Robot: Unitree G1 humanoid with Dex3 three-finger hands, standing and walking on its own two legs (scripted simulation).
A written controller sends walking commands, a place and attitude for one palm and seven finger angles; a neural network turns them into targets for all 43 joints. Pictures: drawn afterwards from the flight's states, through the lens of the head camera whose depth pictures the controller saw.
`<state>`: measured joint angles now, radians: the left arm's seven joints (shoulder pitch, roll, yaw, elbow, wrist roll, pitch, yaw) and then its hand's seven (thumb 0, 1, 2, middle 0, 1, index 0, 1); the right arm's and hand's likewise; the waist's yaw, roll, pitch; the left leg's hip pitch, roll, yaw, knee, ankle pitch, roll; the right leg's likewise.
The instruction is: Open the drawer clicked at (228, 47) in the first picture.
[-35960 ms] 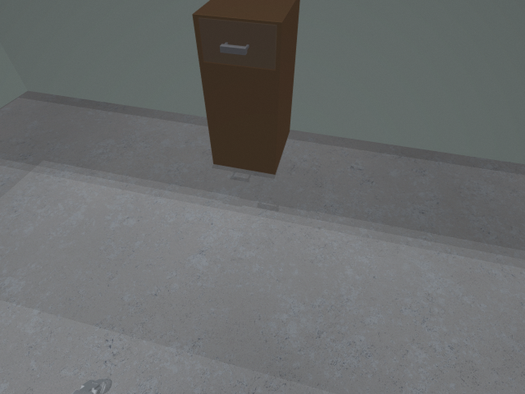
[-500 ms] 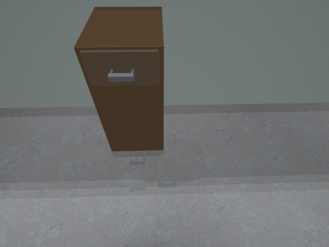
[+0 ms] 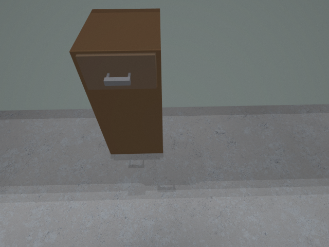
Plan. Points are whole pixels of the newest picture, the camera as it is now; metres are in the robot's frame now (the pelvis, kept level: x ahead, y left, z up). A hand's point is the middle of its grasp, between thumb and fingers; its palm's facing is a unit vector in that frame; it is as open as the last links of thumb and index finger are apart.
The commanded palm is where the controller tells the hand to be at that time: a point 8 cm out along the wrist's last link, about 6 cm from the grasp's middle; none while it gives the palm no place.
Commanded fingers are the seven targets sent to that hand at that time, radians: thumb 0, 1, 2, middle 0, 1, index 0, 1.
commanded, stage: look to check the result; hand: left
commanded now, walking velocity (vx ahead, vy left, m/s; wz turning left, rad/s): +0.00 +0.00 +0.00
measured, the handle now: (118, 78) +0.77 +0.25 -0.07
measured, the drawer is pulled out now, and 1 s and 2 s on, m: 0.02 0.02 0.02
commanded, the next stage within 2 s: take the last steps up to it in 0.08 s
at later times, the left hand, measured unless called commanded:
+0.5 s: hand out of the picture +0.02 +0.19 -0.19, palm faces +0.09 -0.98 -0.17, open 7.4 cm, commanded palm none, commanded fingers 0.00 0.90 0.90 -0.20 -0.30 -0.20 -0.30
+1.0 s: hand (116, 193) +0.31 +0.18 -0.19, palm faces +0.04 -0.97 -0.23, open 7.3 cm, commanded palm none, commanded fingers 0.00 0.90 0.90 -0.20 -0.30 -0.20 -0.30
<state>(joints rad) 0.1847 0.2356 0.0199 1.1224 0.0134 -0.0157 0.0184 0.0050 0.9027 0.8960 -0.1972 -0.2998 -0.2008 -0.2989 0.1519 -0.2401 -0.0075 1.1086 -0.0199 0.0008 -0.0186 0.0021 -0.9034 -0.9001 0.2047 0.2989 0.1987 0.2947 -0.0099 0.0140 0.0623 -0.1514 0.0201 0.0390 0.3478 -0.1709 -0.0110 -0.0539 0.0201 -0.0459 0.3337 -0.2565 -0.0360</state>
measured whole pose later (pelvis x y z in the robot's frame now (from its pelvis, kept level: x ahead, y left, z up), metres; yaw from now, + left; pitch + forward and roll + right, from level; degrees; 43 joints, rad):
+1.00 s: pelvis +0.23 -0.01 -0.03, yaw +3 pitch +0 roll +1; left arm 0.13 0.17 0.07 1.02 0.03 -0.05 -0.01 0.01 0.92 0.90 -0.19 -0.30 -0.20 -0.30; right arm 0.42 -0.09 -0.03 1.17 -0.02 -0.02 -0.02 0.00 -0.90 -0.90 0.21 0.30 0.20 0.29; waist -0.04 0.03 0.13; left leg -0.11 0.06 0.07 0.71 -0.50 0.00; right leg -0.40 -0.04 -0.12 0.64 -0.23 -0.06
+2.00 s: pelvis +0.26 -0.03 -0.01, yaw +4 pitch -1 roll +0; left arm 0.19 0.15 0.04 1.04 0.02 0.02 0.03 0.01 0.91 0.90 -0.20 -0.30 -0.20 -0.30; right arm 0.25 -0.21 -0.05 1.07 -0.01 0.04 -0.03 0.00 -0.91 -0.90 0.20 0.30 0.20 0.29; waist -0.04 0.03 0.09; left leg -0.26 0.04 0.02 0.60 -0.35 -0.02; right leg -0.14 0.01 -0.05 0.50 -0.34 -0.04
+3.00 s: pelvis +0.28 -0.02 -0.02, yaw +2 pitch +0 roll -1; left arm 0.31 0.14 0.00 1.08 0.02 -0.03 0.05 0.01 0.90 0.90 -0.20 -0.30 -0.20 -0.30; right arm 0.25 -0.17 -0.01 1.04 -0.01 -0.02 -0.03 0.01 -0.92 -0.90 0.20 0.30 0.20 0.29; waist -0.01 0.01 0.03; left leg -0.23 0.02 0.03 0.57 -0.33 0.01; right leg -0.14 0.03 -0.02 0.52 -0.38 -0.03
